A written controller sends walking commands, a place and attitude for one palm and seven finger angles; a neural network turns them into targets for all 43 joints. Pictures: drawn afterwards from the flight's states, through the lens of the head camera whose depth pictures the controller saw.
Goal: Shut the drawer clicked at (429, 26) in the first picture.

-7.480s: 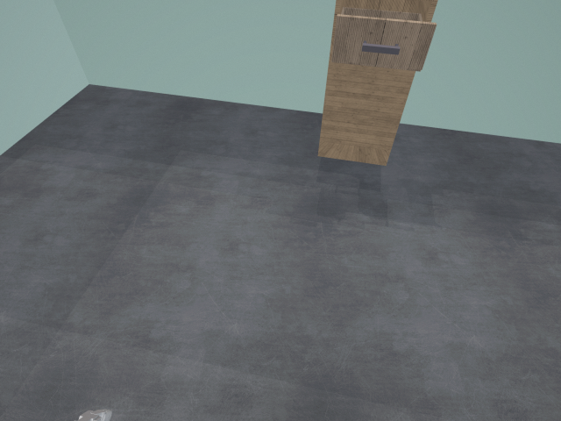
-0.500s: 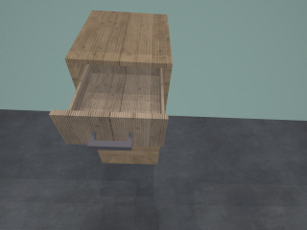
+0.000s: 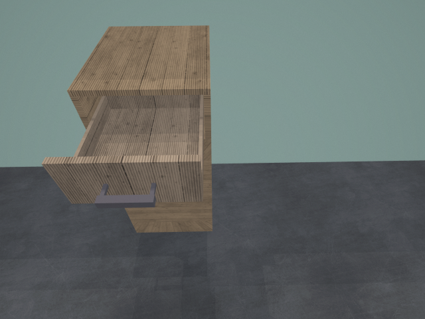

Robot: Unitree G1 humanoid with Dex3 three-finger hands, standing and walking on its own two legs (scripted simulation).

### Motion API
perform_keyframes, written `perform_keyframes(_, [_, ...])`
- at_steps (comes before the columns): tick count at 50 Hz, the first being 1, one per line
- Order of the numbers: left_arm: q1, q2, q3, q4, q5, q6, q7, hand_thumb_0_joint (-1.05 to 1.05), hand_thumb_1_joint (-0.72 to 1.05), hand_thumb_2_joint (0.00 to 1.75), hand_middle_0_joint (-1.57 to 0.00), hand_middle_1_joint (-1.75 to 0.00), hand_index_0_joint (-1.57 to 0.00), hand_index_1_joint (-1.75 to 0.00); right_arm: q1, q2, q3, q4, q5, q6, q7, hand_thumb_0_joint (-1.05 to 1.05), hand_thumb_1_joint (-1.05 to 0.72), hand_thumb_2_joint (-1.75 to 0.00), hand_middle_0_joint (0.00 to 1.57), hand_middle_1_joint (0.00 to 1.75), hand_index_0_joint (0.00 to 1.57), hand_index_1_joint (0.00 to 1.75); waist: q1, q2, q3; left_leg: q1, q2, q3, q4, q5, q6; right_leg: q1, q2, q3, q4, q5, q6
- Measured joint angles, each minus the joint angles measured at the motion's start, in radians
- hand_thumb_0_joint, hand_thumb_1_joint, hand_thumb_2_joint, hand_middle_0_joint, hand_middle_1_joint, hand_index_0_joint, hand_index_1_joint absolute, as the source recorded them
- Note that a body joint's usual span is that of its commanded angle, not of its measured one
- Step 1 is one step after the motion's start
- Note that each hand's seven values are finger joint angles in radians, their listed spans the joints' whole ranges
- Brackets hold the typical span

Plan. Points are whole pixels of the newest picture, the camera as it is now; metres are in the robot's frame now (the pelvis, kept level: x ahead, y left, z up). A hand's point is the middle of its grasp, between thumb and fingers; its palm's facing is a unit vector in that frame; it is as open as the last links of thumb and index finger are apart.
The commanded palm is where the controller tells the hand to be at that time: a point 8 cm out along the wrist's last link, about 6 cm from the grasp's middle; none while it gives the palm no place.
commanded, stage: come to a stop and stand still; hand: left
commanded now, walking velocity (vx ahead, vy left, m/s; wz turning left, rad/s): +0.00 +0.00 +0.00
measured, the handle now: (127, 194) +0.39 +0.22 -0.02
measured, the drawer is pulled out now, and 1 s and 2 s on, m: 0.25 0.25 0.25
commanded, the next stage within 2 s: look again from close up in 0.48 s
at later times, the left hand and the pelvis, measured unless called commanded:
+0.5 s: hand out of the picture +0.01 +0.17 -0.18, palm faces +0.07 -0.98 -0.19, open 7.4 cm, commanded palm none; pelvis +0.03 +0.01 +0.00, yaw +0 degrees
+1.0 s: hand out of the picture +0.04 +0.24 -0.18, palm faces +0.00 -0.98 -0.22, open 7.4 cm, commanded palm none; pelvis +0.02 +0.05 -0.01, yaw -1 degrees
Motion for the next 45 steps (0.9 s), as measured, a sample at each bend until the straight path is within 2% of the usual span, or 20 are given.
perform_keyframes(13, [0.003, -0.001, 0.005, -0.005, 0.003, -0.008, 0.009, 0.00, 0.91, 0.90, -0.20, -0.30, -0.20, -0.30, -0.065, 0.021, 0.002, -0.026, 0.006, -0.021, -0.009, 0.00, -0.91, -0.90, 0.20, 0.30, 0.20, 0.30, 0.020, -0.012, 0.007, 0.019, -0.011, 0.008, 0.003, -0.028, 0.003, 0.022, -0.013, 0.005, -0.006, -0.021, 0.008])
perform_keyframes(29, [-0.003, 0.034, 0.004, -0.018, 0.007, -0.010, 0.010, 0.00, 0.91, 0.90, -0.20, -0.30, -0.19, -0.30, -0.129, -0.029, 0.002, -0.056, 0.006, -0.022, -0.009, 0.01, -0.92, -0.90, 0.20, 0.30, 0.20, 0.30, 0.033, -0.023, 0.008, 0.050, -0.027, 0.014, -0.011, -0.038, 0.012, 0.056, -0.029, 0.008, -0.025, -0.028, 0.021])
perform_keyframes(33, [0.017, 0.025, -0.006, -0.051, 0.023, -0.048, 0.024, 0.00, 0.91, 0.90, -0.20, -0.30, -0.20, -0.30, -0.137, -0.055, 0.001, -0.119, 0.004, -0.014, 0.008, 0.01, -0.92, -0.90, 0.20, 0.30, 0.20, 0.30, 0.031, 0.007, 0.014, -0.047, -0.020, 0.008, 0.147, -0.121, 0.057, 0.018, -0.010, 0.015, -0.010, -0.020, 0.026])
perform_keyframes(35, [0.030, 0.029, -0.011, -0.069, 0.021, -0.050, 0.022, 0.00, 0.91, 0.90, -0.20, -0.30, -0.20, -0.30, -0.134, -0.062, 0.002, -0.152, 0.004, -0.022, 0.013, 0.01, -0.92, -0.90, 0.20, 0.30, 0.20, 0.30, 0.022, 0.012, 0.015, -0.046, -0.032, 0.011, 0.141, -0.093, 0.071, 0.000, -0.008, 0.018, 0.030, -0.039, 0.029])
perform_keyframes(37, [0.029, 0.044, -0.012, -0.081, 0.018, -0.037, 0.021, 0.00, 0.91, 0.90, -0.20, -0.30, -0.20, -0.30, -0.131, -0.055, 0.005, -0.166, 0.003, -0.031, 0.012, 0.01, -0.92, -0.90, 0.20, 0.30, 0.20, 0.30, 0.016, -0.006, 0.014, -0.042, -0.046, 0.015, 0.151, -0.116, 0.069, -0.013, -0.022, 0.021, 0.076, -0.067, 0.037])
perform_keyframes(45, [-0.008, 0.079, -0.017, -0.122, 0.015, -0.009, 0.012, 0.00, 0.91, 0.90, -0.20, -0.30, -0.20, -0.30, -0.124, -0.054, 0.018, -0.171, 0.000, -0.017, 0.014, 0.01, -0.93, -0.90, 0.20, 0.30, 0.20, 0.30, 0.031, -0.018, 0.003, -0.049, -0.078, 0.024, 0.153, -0.117, 0.090, -0.021, -0.056, 0.026, 0.083, -0.065, 0.063])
